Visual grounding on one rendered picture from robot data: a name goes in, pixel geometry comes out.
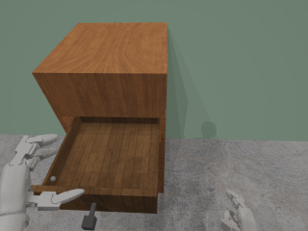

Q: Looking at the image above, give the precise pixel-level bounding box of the right robot hand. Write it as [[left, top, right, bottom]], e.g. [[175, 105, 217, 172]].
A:
[[220, 189, 259, 231]]

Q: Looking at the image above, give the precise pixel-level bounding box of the handle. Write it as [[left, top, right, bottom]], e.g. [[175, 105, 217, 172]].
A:
[[81, 202, 97, 231]]

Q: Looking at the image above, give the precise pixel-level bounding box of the cabinet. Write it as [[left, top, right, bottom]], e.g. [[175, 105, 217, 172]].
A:
[[32, 22, 167, 193]]

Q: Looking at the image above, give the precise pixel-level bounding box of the drawer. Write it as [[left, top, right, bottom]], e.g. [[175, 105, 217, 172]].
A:
[[31, 116, 161, 214]]

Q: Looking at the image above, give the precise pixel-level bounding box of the left robot hand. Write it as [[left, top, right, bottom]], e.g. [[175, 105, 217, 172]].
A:
[[0, 134, 85, 216]]

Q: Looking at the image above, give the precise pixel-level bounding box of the robot left forearm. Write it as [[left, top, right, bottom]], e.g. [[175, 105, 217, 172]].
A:
[[0, 212, 30, 231]]

